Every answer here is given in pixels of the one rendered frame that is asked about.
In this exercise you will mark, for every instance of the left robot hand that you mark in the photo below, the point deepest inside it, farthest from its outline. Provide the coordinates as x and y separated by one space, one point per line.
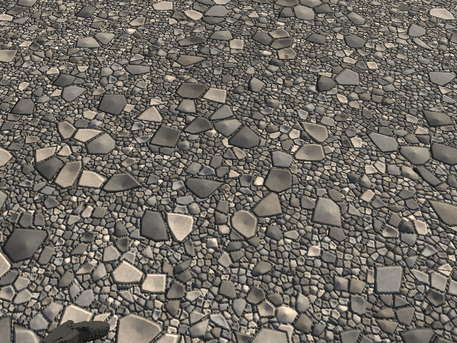
81 332

